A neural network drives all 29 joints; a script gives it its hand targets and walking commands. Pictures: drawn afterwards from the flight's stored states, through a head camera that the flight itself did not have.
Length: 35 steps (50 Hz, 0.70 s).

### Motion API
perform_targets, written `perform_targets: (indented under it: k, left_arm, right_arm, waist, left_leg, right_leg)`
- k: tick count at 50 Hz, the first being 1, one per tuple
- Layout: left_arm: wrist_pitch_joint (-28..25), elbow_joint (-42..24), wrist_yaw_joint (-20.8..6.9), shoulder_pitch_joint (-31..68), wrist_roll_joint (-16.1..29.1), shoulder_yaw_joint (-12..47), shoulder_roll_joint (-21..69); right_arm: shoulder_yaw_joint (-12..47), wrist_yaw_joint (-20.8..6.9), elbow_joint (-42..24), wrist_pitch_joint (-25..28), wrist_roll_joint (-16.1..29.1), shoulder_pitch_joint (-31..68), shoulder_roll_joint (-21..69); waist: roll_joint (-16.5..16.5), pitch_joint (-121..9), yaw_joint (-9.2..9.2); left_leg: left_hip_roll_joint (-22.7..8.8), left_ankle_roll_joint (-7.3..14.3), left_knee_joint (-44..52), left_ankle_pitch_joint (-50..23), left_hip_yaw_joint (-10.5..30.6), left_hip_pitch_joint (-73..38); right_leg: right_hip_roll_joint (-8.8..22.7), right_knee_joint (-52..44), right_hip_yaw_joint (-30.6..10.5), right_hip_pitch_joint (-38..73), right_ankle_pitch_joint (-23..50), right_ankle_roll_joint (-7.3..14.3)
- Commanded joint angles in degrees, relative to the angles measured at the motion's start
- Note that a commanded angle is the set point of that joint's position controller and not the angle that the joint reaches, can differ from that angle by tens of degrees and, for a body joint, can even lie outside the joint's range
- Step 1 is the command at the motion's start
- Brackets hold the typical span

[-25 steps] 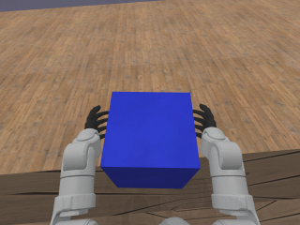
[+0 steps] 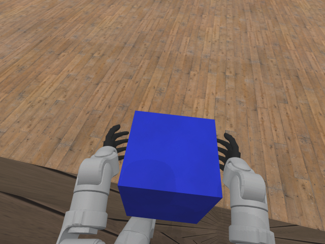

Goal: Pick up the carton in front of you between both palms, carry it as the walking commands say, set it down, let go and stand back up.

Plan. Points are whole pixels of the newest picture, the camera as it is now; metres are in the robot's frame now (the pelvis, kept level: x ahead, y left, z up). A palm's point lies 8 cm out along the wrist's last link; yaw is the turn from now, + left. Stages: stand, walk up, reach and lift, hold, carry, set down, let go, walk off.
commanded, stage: carry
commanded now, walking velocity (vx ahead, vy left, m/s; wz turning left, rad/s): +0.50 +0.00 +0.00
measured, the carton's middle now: (167, 170) +0.31 +0.04 -0.03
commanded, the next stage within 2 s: none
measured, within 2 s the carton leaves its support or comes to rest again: neither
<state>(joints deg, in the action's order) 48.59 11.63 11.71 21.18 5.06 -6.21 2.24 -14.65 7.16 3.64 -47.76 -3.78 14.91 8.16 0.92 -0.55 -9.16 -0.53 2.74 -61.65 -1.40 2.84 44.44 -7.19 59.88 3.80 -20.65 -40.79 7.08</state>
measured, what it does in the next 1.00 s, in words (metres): goes down: left foot 0.16 m lower, then right foot 0.16 m lower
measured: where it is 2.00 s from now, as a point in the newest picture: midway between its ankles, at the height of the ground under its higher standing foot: (180, 117)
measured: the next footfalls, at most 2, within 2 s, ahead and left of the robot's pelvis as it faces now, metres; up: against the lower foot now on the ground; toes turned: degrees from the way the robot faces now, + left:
left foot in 0.12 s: +0.27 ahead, +0.08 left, -0.16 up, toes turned +1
right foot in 0.48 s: +0.53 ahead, -0.06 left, -0.33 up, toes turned +2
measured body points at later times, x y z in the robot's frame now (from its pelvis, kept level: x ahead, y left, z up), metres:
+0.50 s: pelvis +0.44 +0.01 -0.25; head +0.42 +0.02 +0.19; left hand +0.75 +0.18 -0.18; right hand +0.78 -0.12 -0.16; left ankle +0.28 +0.08 -0.77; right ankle +0.50 -0.05 -0.97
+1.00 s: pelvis +0.87 +0.04 -0.44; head +0.92 +0.04 +0.01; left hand +1.20 +0.17 -0.42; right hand +1.18 -0.13 -0.42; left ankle +0.88 +0.11 -1.15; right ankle +0.80 -0.08 -1.02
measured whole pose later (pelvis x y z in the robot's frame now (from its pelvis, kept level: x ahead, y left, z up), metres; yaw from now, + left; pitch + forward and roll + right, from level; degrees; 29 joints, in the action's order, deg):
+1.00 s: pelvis +0.87 +0.04 -0.44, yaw +1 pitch +6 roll +1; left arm 46.7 1.3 8.8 15.8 1.3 -10.8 5.1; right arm -7.3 11.0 2.9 -47.4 2.8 17.1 4.5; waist -0.6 -0.1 5.8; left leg 3.8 5.9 -40.5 19.1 -5.7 27.6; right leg -0.6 87.0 -2.5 -39.7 -31.5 2.2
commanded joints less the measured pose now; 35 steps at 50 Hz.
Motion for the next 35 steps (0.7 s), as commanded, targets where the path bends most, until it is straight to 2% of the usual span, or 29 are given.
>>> perform_targets:
  k: [1, 2, 3, 4, 5, 6, 7, 8, 9, 10, 12, 13, 14, 15, 16, 17, 20, 21, 22, 23, 24, 25, 26, 28, 29, 30, 32, 34, 35]
  left_arm:
    - [-3.31, -12.49, -9.55, 35.75, 15.72, 37.01, 55.71]
    - [-3.39, -11.62, -9.22, 32.26, 15.03, 35.99, 54.39]
    - [-3.46, -11.39, -8.79, 30.79, 13.88, 34.93, 52.40]
    - [-3.10, -10.65, -8.28, 27.87, 12.62, 33.72, 50.59]
    - [-2.68, -10.96, -7.66, 25.24, 10.82, 32.37, 49.08]
    - [-2.43, -12.41, -6.54, 25.29, 8.30, 30.67, 45.79]
    - [-1.60, -10.51, -5.14, 23.98, 4.55, 27.37, 42.99]
    - [-0.47, -7.96, -3.90, 18.63, 1.03, 23.14, 38.09]
    - [0.04, -7.70, -2.88, 12.81, -2.68, 19.06, 34.69]
    - [0.51, -9.96, -2.25, 16.77, -4.54, 17.07, 32.10]
    - [0.34, -9.42, -2.46, 20.92, -4.01, 17.37, 34.71]
    - [-0.11, -9.10, -3.14, 20.63, -3.09, 17.42, 36.34]
    - [-0.60, -10.76, -3.82, 23.70, -2.27, 18.28, 37.99]
    - [-1.04, -11.74, -4.34, 26.02, -1.35, 19.92, 40.28]
    - [-1.50, -12.77, -4.67, 27.89, -0.57, 21.71, 42.12]
    - [-1.80, -13.65, -4.78, 28.94, 0.58, 23.04, 43.63]
    - [-2.45, -17.86, -5.09, 31.63, 3.53, 28.13, 45.24]
    - [-2.50, -18.16, -4.97, 32.15, 4.30, 29.38, 44.55]
    - [-2.48, -18.51, -4.81, 31.37, 5.10, 30.29, 43.78]
    - [-2.01, -19.12, -4.94, 30.15, 5.49, 31.20, 42.46]
    - [-1.25, -17.51, -5.21, 28.11, 5.92, 31.65, 41.92]
    - [-0.49, -13.19, -4.90, 25.41, 6.04, 30.87, 40.27]
    - [-0.13, -12.91, -4.32, 25.43, 7.65, 32.04, 38.46]
    - [0.62, -13.11, -4.56, 28.99, 12.60, 35.27, 41.76]
    - [0.64, -13.20, -5.29, 30.54, 14.51, 35.66, 44.12]
    - [0.63, -12.67, -6.18, 34.25, 15.82, 36.92, 47.32]
    - [0.08, -12.76, -8.07, 38.53, 18.36, 38.02, 52.45]
    - [-0.84, -12.99, -9.32, 40.24, 18.61, 37.68, 55.17]
    - [-1.28, -12.75, -9.56, 38.42, 18.07, 37.32, 55.28]
  right_arm:
    - [35.09, -1.28, -6.40, 3.45, 9.21, 34.37, 41.70]
    - [36.97, -1.24, -8.04, 3.50, 10.39, 34.79, 40.83]
    - [37.74, -1.04, -9.43, 3.42, 10.71, 34.74, 39.59]
    - [38.38, -0.82, -9.42, 2.94, 11.56, 33.64, 37.74]
    - [38.73, -0.49, -9.59, 2.42, 11.56, 31.20, 36.03]
    - [38.46, -0.48, -8.67, 1.46, 11.76, 27.64, 34.69]
    - [38.31, -0.61, -7.08, 0.44, 12.13, 27.75, 33.57]
    - [40.00, -0.23, -5.47, -0.54, 14.50, 27.48, 31.56]
    - [42.36, -0.11, -6.84, -0.65, 17.97, 31.99, 32.02]
    - [44.61, -0.45, -6.55, -0.90, 20.58, 35.50, 35.82]
    - [44.75, -1.38, -5.33, -1.76, 22.84, 38.85, 40.22]
    - [45.09, -2.07, -5.11, -1.70, 23.93, 40.99, 42.26]
    - [44.97, -2.73, -3.90, -1.43, 24.89, 42.26, 44.82]
    - [44.82, -3.25, -4.29, -1.08, 25.16, 43.22, 46.11]
    - [44.43, -3.65, -4.31, -0.78, 25.00, 43.94, 46.97]
    - [43.64, -3.87, -3.96, -0.65, 24.51, 42.17, 46.69]
    - [41.32, -3.61, -2.69, 0.65, 22.09, 37.60, 45.29]
    - [40.22, -3.14, -2.27, 0.80, 20.79, 36.51, 44.08]
    - [39.61, -2.63, -2.08, 0.78, 19.16, 31.45, 42.60]
    - [39.19, -1.95, -2.89, 0.85, 17.38, 31.46, 41.47]
    - [36.19, -0.84, -2.94, 0.55, 14.76, 31.97, 38.80]
    - [34.11, 0.26, -1.02, -0.29, 11.72, 29.81, 35.89]
    - [30.65, 1.28, 0.43, -1.23, 9.31, 25.07, 32.76]
    - [25.48, 2.55, 1.01, -1.51, 5.91, 21.85, 28.01]
    - [24.55, 2.54, -0.88, -1.06, 5.80, 22.35, 27.38]
    - [24.23, 2.24, -1.91, -0.63, 5.90, 26.31, 28.93]
    - [26.79, 0.85, -3.96, 0.39, 7.25, 32.19, 33.55]
    - [30.10, -0.10, -6.25, 1.63, 8.02, 35.61, 36.96]
    - [31.50, -0.22, -7.52, 2.07, 8.49, 36.67, 38.12]
  waist:
    - [-2.98, -17.62, 2.53]
    - [-5.43, -16.35, 2.10]
    - [-12.43, -20.03, 5.41]
    - [-10.81, -23.12, 11.19]
    - [-4.96, -25.41, 18.19]
    - [2.80, -21.41, 25.37]
    - [7.39, -14.46, 24.15]
    - [5.78, -17.34, 13.26]
    - [6.68, -23.88, 12.58]
    - [2.24, -18.96, 13.63]
    - [-7.28, -15.04, 13.10]
    - [-6.35, -15.62, 13.14]
    - [-2.23, -18.17, 13.03]
    - [-3.26, -17.64, 13.01]
    - [-0.85, -18.40, 13.79]
    - [-2.61, -17.61, 13.58]
    - [6.70, -16.67, 14.04]
    - [9.57, -21.62, 9.65]
    - [7.41, -25.50, 5.48]
    - [1.32, -23.10, 1.52]
    - [-8.83, -19.31, -6.87]
    - [-11.95, -14.52, -2.70]
    - [-9.36, -15.92, 1.58]
    - [0.71, -17.94, 2.96]
    - [4.91, -20.04, 2.82]
    - [5.48, -17.30, 4.14]
    - [1.57, -15.90, 4.11]
    - [4.28, -13.52, 3.46]
    - [-0.13, -13.79, 2.76]
  left_leg:
    - [3.34, -0.09, 21.45, -21.80, -7.20, -13.74]
    - [4.32, -0.13, 26.95, -24.30, -9.18, -23.01]
    - [3.77, 1.58, 21.52, -29.26, -8.63, -31.53]
    - [7.16, 1.84, 17.46, -25.73, -14.60, -39.16]
    - [6.46, 3.07, 22.35, -20.06, -14.33, -49.15]
    - [1.55, 7.69, 30.66, -17.93, -9.68, -52.82]
    - [-3.04, 8.56, 27.76, -22.32, -0.98, -51.41]
    - [-9.32, 8.20, 19.35, -37.46, 13.24, -57.38]
    - [-17.23, 13.27, 25.79, -8.32, 30.62, -58.51]
    - [-16.44, 14.55, 24.28, -5.03, 34.81, -50.05]
    - [-14.67, 16.02, 21.28, -9.06, 32.36, -36.82]
    - [-15.78, 16.66, 24.16, -5.98, 32.59, -31.03]
    - [-15.46, 14.27, 19.76, -8.42, 30.18, -30.26]
    - [-9.90, 11.42, 16.14, -3.18, 23.69, -28.02]
    - [-6.91, 10.18, 11.23, 3.63, 20.60, -29.82]
    - [-3.79, 9.53, 9.94, 13.47, 14.19, -26.05]
    - [-0.54, 7.65, 8.00, 19.12, 2.30, -14.62]
    - [-2.48, 5.72, -1.33, 11.38, -0.56, -14.84]
    - [-3.49, 3.08, -5.46, 0.06, -3.45, -17.22]
    - [-3.00, 0.67, -20.61, -11.88, -5.72, -14.22]
    - [2.97, -1.18, -48.78, 8.91, -8.39, -5.09]
    - [8.94, -1.04, -53.74, 40.81, -8.41, 8.45]
    - [5.44, -0.50, -42.52, 37.75, 1.20, 18.35]
    - [-0.35, 0.65, -29.23, 35.98, 5.36, 21.40]
    - [-1.74, -1.46, -20.32, 30.03, 8.76, 18.43]
    - [-2.56, -2.64, -12.03, 25.65, 6.41, 12.86]
    - [-1.86, -0.78, -11.35, 12.85, 1.71, 6.03]
    - [-1.14, -0.18, 11.94, -17.05, -1.37, -3.86]
    - [0.51, -0.36, 18.28, -21.24, -4.00, -12.42]
  right_leg:
    - [7.87, -5.38, -13.21, 3.22, 27.48, 3.71]
    - [6.88, -4.27, -9.18, -2.42, 28.17, 3.21]
    - [8.77, 2.02, -7.35, -3.17, 32.35, 1.75]
    - [9.62, 9.58, -2.51, -4.68, 42.43, -0.50]
    - [11.15, 19.97, -0.50, -7.41, 54.22, -3.06]
    - [7.22, 44.71, 2.23, -13.10, 43.21, -5.84]
    - [-1.69, 57.56, 2.02, -24.09, -1.51, -5.40]
    - [1.03, 48.13, -8.55, -31.83, 0.88, -4.63]
    - [4.54, 39.04, -12.63, -36.51, 10.18, -4.44]
    - [6.47, 33.53, -12.99, -36.44, 12.58, -4.31]
    - [8.13, 17.19, -11.28, -32.33, 16.18, -6.63]
    - [8.95, 11.24, -11.29, -27.10, 18.80, -7.19]
    - [9.03, 15.81, -9.02, -24.32, 31.12, -6.20]
    - [7.87, 6.69, -7.62, -24.13, 39.81, -4.69]
    - [7.89, 1.61, -7.63, -25.13, 48.18, -3.67]
    - [7.00, -7.80, -4.81, -19.68, 57.92, -4.11]
    - [3.36, -22.91, 2.71, 3.92, 64.03, -4.27]
    - [2.70, -13.50, 4.74, 12.41, 69.71, -3.25]
    - [1.66, -14.95, 6.11, 17.05, 62.92, -2.50]
    - [2.83, -21.85, 5.25, 22.70, 58.25, -0.99]
    - [7.44, -31.27, -0.02, 28.75, 54.00, 4.20]
    - [11.56, -21.69, -11.36, 30.84, 72.19, 4.59]
    - [16.88, -21.15, -27.99, 37.48, 72.23, 8.82]
    - [21.36, -17.46, -39.22, 34.22, 56.83, 13.73]
    - [25.15, -20.37, -46.27, 25.77, 47.58, 15.93]
    - [24.61, -23.31, -45.44, 18.40, 48.52, 15.24]
    - [21.54, -20.18, -37.09, 11.33, 50.53, 10.75]
    - [10.88, -12.74, -21.83, 1.23, 25.67, 5.51]
    - [8.72, -13.49, -17.44, -1.64, 21.70, 4.67]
